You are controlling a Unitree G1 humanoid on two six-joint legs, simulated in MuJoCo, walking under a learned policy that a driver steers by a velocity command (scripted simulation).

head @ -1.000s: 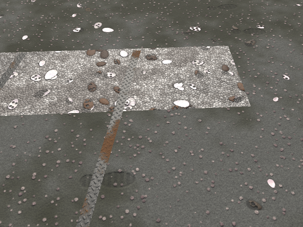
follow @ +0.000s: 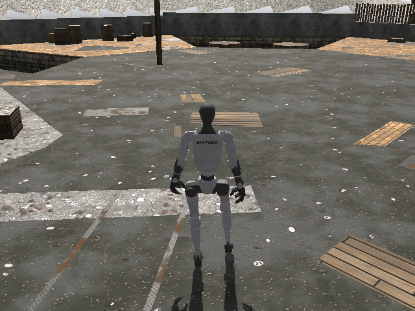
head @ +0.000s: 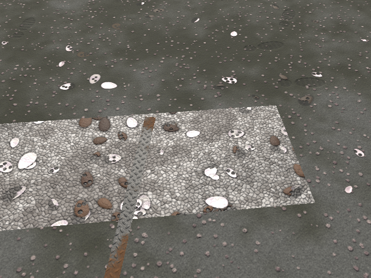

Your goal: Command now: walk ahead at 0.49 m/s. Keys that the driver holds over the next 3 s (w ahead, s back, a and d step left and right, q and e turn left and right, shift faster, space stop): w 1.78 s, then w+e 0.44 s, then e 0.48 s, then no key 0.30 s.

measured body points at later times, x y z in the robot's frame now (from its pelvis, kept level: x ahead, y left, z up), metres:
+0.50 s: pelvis +0.27 -0.08 +0.00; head +0.29 -0.10 +0.45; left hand +0.33 +0.18 -0.12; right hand +0.37 -0.35 -0.14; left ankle +0.28 +0.08 -0.66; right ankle +0.29 -0.16 -0.74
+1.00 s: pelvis +0.55 -0.01 -0.01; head +0.58 +0.00 +0.44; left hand +0.59 +0.25 -0.15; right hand +0.66 -0.27 -0.13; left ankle +0.60 +0.07 -0.74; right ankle +0.47 -0.17 -0.65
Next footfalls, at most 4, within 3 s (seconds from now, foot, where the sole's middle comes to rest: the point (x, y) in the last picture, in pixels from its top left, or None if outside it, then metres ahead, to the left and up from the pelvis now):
0.30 right None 0.34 -0.17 -0.78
0.86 left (167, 245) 0.65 0.07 -0.78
1.42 right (220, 176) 0.96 -0.16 -0.78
1.96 left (164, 128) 1.26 0.09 -0.78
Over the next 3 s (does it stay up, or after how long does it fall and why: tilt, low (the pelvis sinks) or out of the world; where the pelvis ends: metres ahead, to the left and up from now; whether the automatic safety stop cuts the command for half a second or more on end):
stays up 1.42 -0.07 -0.01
